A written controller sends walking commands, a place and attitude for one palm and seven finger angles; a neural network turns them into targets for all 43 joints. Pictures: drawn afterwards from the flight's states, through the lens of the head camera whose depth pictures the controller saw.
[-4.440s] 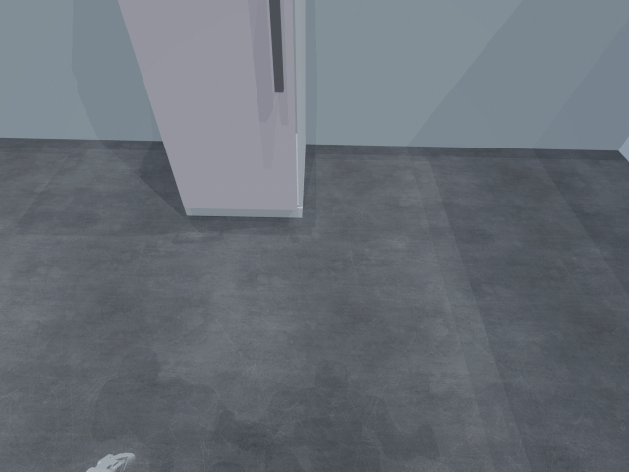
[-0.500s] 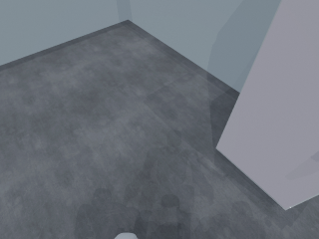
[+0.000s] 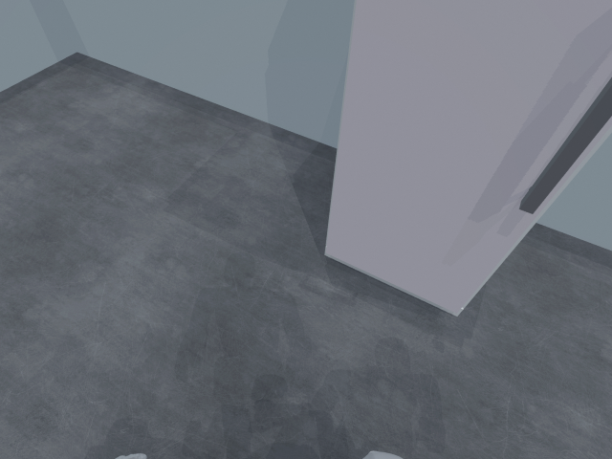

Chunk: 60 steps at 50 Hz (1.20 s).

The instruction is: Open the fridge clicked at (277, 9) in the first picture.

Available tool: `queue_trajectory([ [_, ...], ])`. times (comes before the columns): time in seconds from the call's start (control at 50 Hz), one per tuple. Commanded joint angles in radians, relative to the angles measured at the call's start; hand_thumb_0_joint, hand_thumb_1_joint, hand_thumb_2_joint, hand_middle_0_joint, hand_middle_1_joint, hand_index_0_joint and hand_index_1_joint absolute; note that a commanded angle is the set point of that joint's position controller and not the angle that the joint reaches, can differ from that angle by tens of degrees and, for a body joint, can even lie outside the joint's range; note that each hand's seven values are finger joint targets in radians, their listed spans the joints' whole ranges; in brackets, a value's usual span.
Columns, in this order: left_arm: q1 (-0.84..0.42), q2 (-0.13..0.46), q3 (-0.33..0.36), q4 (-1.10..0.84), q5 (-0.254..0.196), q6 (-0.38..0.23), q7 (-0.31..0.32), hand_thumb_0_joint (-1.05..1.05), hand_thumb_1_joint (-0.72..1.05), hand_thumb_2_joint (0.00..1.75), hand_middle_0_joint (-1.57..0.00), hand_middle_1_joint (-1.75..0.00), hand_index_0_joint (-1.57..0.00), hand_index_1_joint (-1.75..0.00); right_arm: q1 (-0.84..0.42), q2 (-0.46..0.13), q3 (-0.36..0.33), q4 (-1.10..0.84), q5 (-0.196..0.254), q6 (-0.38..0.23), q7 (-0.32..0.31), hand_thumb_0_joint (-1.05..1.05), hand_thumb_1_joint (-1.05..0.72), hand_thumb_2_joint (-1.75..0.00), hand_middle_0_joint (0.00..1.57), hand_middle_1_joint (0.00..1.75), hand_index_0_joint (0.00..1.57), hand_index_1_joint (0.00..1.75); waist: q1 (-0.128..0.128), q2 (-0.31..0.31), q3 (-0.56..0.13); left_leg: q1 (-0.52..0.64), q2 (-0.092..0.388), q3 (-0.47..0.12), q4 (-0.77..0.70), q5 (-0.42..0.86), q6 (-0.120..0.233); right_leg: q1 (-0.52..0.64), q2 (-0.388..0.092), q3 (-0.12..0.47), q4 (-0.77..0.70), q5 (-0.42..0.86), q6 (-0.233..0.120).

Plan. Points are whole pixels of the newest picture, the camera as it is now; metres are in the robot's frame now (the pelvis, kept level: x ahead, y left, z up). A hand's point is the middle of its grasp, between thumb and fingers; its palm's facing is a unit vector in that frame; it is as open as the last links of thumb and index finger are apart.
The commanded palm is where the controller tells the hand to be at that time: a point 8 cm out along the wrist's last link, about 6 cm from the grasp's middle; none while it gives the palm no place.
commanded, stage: turn to face it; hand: right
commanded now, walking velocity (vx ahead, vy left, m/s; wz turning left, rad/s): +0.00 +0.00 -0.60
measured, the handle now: (598, 107) +0.63 -0.44 +0.13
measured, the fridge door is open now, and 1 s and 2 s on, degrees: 0 0 0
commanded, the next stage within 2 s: take the last steps up to it in 0.66 s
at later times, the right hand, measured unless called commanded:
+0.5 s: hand out of the picture +0.07 -0.26 -0.15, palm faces +0.26 +0.93 -0.27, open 7.4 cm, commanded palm none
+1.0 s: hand out of the picture -0.08 -0.19 -0.17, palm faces +0.48 +0.85 -0.21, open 7.4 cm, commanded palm none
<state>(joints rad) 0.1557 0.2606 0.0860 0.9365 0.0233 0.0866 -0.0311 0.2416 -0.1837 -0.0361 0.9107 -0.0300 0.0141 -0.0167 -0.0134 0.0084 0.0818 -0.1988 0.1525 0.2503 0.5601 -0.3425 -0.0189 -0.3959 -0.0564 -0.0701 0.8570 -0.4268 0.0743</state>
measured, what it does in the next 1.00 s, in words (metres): steps on the spot, turning right: right foot, then left foot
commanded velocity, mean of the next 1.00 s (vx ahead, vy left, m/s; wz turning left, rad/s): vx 0.08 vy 0.01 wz -0.30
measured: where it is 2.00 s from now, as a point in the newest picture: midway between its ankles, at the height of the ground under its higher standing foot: (351, 429)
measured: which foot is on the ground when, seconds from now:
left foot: down 0.00-0.08, up 0.10-0.56, down 0.58-1.00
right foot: up 0.00-0.06, down 0.08-0.58, up 0.60-1.00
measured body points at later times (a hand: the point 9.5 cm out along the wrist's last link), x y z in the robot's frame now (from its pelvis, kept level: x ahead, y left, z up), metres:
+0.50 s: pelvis +0.01 -0.03 +0.00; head +0.04 -0.04 +0.45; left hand +0.13 +0.20 -0.14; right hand +0.06 -0.31 -0.13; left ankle +0.04 +0.11 -0.70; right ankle -0.01 -0.12 -0.73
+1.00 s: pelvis +0.00 -0.02 +0.00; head +0.01 -0.03 +0.45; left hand +0.16 +0.18 -0.14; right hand -0.11 -0.24 -0.15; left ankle +0.04 +0.09 -0.73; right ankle -0.07 -0.13 -0.72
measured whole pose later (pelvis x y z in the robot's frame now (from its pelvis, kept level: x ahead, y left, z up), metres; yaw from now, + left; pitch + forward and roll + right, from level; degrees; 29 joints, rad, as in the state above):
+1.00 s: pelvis +0.00 -0.02 +0.00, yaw -24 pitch -1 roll +0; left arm 0.22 0.21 0.06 1.02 0.03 0.04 -0.02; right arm 0.35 -0.19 -0.04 1.02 -0.03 -0.01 -0.01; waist -0.05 0.02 0.02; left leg -0.18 0.08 0.18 0.46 -0.27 -0.01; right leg -0.27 -0.06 -0.06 0.68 -0.41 0.03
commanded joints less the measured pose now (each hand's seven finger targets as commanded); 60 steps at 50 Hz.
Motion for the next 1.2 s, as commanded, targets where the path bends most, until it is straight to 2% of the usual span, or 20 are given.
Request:
queue_trajectory([
  [0.0, -0.027, 0.058, 0.001, -0.104, -0.009, -0.050, 0.003, 0.00, 0.90, 0.90, -0.20, -0.30, -0.20, -0.30, 0.039, -0.258, -0.072, -0.048, 0.003, -0.007, -0.013, 0.00, -0.90, -0.90, 0.20, 0.30, 0.20, 0.30, -0.009, 0.211, -0.137, 0.138, 0.213, -0.112, -0.023, 0.616, 0.087, 0.072, 0.035, -0.074, -0.270, 0.089, -0.027],
  [0.02, 0.024, 0.088, 0.008, -0.093, -0.006, -0.057, 0.004, 0.00, 0.90, 0.90, -0.20, -0.30, -0.20, -0.30, 0.032, -0.253, -0.072, -0.048, 0.011, -0.004, -0.009, 0.00, -0.90, -0.90, 0.20, 0.30, 0.20, 0.30, 0.024, 0.153, -0.167, 0.069, 0.191, -0.076, 0.079, 0.569, 0.046, 0.207, 0.035, -0.061, -0.399, 0.219, -0.040],
  [0.04, 0.096, 0.180, 0.030, -0.080, -0.002, -0.068, 0.007, 0.00, 0.90, 0.90, -0.20, -0.30, -0.20, -0.30, 0.031, -0.218, -0.066, -0.067, 0.018, -0.001, -0.005, 0.00, -0.90, -0.90, 0.20, 0.30, 0.20, 0.30, 0.066, -0.065, -0.231, -0.122, 0.124, -0.045, 0.290, 0.351, -0.015, 0.423, -0.108, 0.121, -0.471, 0.443, -0.098],
  [0.06, 0.164, 0.288, 0.058, -0.073, -0.007, -0.073, 0.015, 0.00, 0.90, 0.90, -0.20, -0.30, -0.20, -0.30, -0.014, -0.146, -0.045, -0.117, 0.022, -0.001, 0.003, 0.00, -0.90, -0.90, 0.20, 0.30, 0.20, 0.30, 0.108, -0.366, -0.250, -0.408, -0.010, -0.071, 0.498, -0.312, -0.088, 0.539, -0.370, 0.450, -0.461, 0.935, -0.241],
  [0.08, 0.200, 0.284, 0.054, -0.045, -0.014, -0.064, 0.019, 0.00, 0.90, 0.90, -0.20, -0.30, -0.20, -0.30, -0.067, -0.168, -0.045, -0.130, 0.014, 0.014, -0.005, 0.00, -0.90, -0.90, 0.20, 0.30, 0.20, 0.30, 0.116, -0.255, -0.243, -0.410, -0.002, -0.176, 0.580, -0.327, -0.072, 0.488, -0.395, 0.377, -0.440, 0.984, -0.299],
  [0.2, 0.000, 0.168, 0.015, -0.094, -0.006, -0.080, 0.040, 0.00, 0.90, 0.90, -0.20, -0.30, -0.20, -0.30, -0.037, -0.162, -0.057, -0.061, 0.014, 0.020, 0.008, 0.00, -0.90, -0.90, 0.20, 0.30, 0.20, 0.30, 0.027, -0.154, -0.122, -0.358, -0.029, -0.225, 0.603, -0.047, -0.085, 0.292, -0.171, 0.218, -0.487, 0.724, -0.210],
  [0.4, 0.066, 0.162, 0.019, -0.076, 0.003, -0.070, 0.039, 0.00, 0.90, 0.90, -0.20, -0.30, -0.20, -0.30, -0.123, -0.137, -0.041, -0.103, 0.019, 0.018, -0.004, 0.00, -0.90, -0.90, 0.20, 0.30, 0.20, 0.30, 0.052, -0.149, -0.107, -0.269, -0.088, -0.233, 0.303, -0.087, -0.082, 0.281, -0.165, 0.363, -0.491, 0.640, -0.257],
  [0.5, 0.042, 0.149, 0.020, -0.075, -0.001, -0.067, 0.038, 0.00, 0.90, 0.90, -0.20, -0.30, -0.20, -0.30, -0.044, -0.135, -0.035, -0.085, 0.028, -0.001, -0.013, 0.00, -0.90, -0.90, 0.20, 0.30, 0.20, 0.30, 0.011, -0.153, -0.149, -0.051, -0.128, -0.219, 0.012, 0.045, -0.056, 0.214, -0.128, 0.384, -0.404, 0.711, -0.221],
  [0.54, 0.054, 0.093, 0.013, -0.074, -0.017, -0.070, 0.030, 0.00, 0.90, 0.90, -0.20, -0.30, -0.20, -0.30, 0.025, -0.200, -0.045, -0.066, 0.017, -0.025, -0.020, 0.00, -0.90, -0.90, 0.20, 0.30, 0.20, 0.30, -0.018, 0.017, -0.184, 0.201, 0.006, -0.331, -0.221, 0.275, -0.028, 0.036, -0.036, 0.302, -0.254, 0.413, -0.121],
  [0.56, 0.067, 0.021, -0.003, -0.094, -0.020, -0.071, 0.028, 0.00, 0.90, 0.90, -0.20, -0.30, -0.20, -0.30, 0.040, -0.283, -0.061, -0.064, 0.002, -0.033, -0.028, 0.00, -0.90, -0.90, 0.20, 0.30, 0.20, 0.30, -0.019, 0.292, -0.174, 0.275, 0.269, -0.583, -0.239, 0.483, 0.079, -0.154, 0.118, 0.130, -0.042, -0.076, -0.045],
  [0.58, 0.064, 0.067, 0.011, -0.095, -0.012, -0.056, 0.035, 0.00, 0.90, 0.90, -0.20, -0.30, -0.20, -0.30, 0.050, -0.288, -0.055, -0.073, 0.010, -0.027, -0.023, 0.00, -0.90, -0.90, 0.20, 0.30, 0.20, 0.30, -0.025, 0.239, -0.175, 0.135, 0.341, -0.577, -0.238, 0.527, 0.164, -0.113, 0.097, 0.154, 0.122, -0.197, -0.046],
  [0.6, 0.058, 0.067, 0.015, -0.075, -0.005, -0.043, 0.032, 0.00, 0.90, 0.90, -0.20, -0.30, -0.20, -0.30, -0.006, -0.239, -0.050, -0.082, 0.011, -0.026, -0.026, 0.00, -0.90, -0.90, 0.20, 0.30, 0.20, 0.30, -0.002, 0.174, -0.123, 0.065, 0.273, -0.495, -0.255, 0.459, 0.173, -0.112, 0.078, 0.174, 0.231, -0.129, -0.045],
  [0.7, 0.090, 0.043, 0.011, -0.008, -0.004, -0.027, 0.017, 0.00, 0.90, 0.90, -0.20, -0.30, -0.20, -0.30, -0.052, -0.163, -0.031, -0.078, 0.015, -0.031, -0.020, 0.00, -0.90, -0.90, 0.20, 0.30, 0.20, 0.30, 0.028, 0.138, -0.037, -0.001, 0.133, -0.295, -0.259, 0.367, 0.116, -0.120, 0.038, 0.113, 0.335, 0.064, -0.017],
  [0.88, -0.021, 0.006, -0.015, -0.014, 0.003, -0.061, 0.005, 0.00, 0.90, 0.90, -0.20, -0.30, -0.20, -0.30, 0.123, -0.183, -0.041, 0.040, -0.005, -0.048, -0.005, 0.00, -0.90, -0.90, 0.20, 0.30, 0.20, 0.30, -0.052, 0.177, -0.030, 0.082, 0.171, -0.363, -0.364, -0.052, 0.155, -0.055, -0.003, 0.014, -0.067, -0.008, -0.033],
  [0.98, 0.160, -0.012, -0.027, 0.064, -0.002, -0.098, 0.019, 0.00, 0.90, 0.90, -0.20, -0.30, -0.20, -0.30, 0.084, -0.165, -0.034, 0.088, 0.011, -0.039, 0.005, 0.00, -0.90, -0.90, 0.20, 0.30, 0.20, 0.30, 0.036, 0.087, -0.059, -0.120, 0.076, -0.245, -0.245, -0.165, 0.092, 0.337, 0.029, -0.055, -0.448, 0.127, -0.062],
  [1.0, 0.224, 0.043, -0.017, 0.090, -0.002, -0.110, 0.030, 0.00, 0.90, 0.90, -0.20, -0.30, -0.20, -0.30, 0.083, -0.118, -0.023, 0.088, 0.019, -0.036, 0.010, 0.00, -0.90, -0.90, 0.20, 0.30, 0.20, 0.30, 0.064, -0.074, -0.079, -0.247, 0.016, -0.190, -0.094, -0.160, 0.047, 0.475, -0.071, 0.085, -0.525, 0.066, -0.091],
  [1.02, 0.299, 0.138, 0.005, 0.105, 0.006, -0.114, 0.037, 0.00, 0.90, 0.90, -0.20, -0.30, -0.20, -0.30, 0.071, -0.054, -0.008, 0.065, 0.020, -0.036, 0.018, 0.00, -0.90, -0.90, 0.20, 0.30, 0.20, 0.30, 0.097, -0.341, -0.065, -0.410, -0.086, -0.075, 0.156, -0.186, 0.001, 0.514, -0.294, 0.382, -0.648, -0.094, -0.169],
  [1.04, 0.327, 0.167, 0.009, 0.101, 0.005, -0.107, 0.042, 0.00, 0.90, 0.90, -0.20, -0.30, -0.20, -0.30, -0.006, -0.081, -0.011, 0.032, 0.009, -0.038, 0.019, 0.00, -0.90, -0.90, 0.20, 0.30, 0.20, 0.30, 0.116, -0.291, 0.007, -0.470, -0.085, -0.141, 0.312, -0.210, 0.013, 0.439, -0.371, 0.469, -0.718, -0.155, -0.228],
  [1.1, 0.225, 0.063, -0.026, 0.096, 0.004, -0.124, 0.056, 0.00, 0.90, 0.90, -0.20, -0.30, -0.20, -0.30, -0.010, -0.086, -0.023, 0.085, -0.003, -0.029, 0.034, 0.00, -0.90, -0.90, 0.20, 0.30, 0.20, 0.30, 0.066, -0.174, 0.137, -0.476, -0.030, -0.219, 0.488, -0.037, 0.015, 0.291, -0.289, 0.307, -0.741, 0.012, -0.209],
  [1.18, 0.239, 0.022, -0.037, 0.108, -0.008, -0.152, 0.065, 0.00, 0.90, 0.90, -0.20, -0.30, -0.20, -0.30, 0.079, -0.059, -0.022, 0.140, 0.004, -0.024, 0.039, 0.00, -0.90, -0.90, 0.20, 0.30, 0.20, 0.30, 0.018, -0.125, 0.062, -0.444, -0.046, -0.205, 0.539, 0.107, -0.013, 0.362, -0.207, 0.113, -0.690, 0.448, -0.181],
])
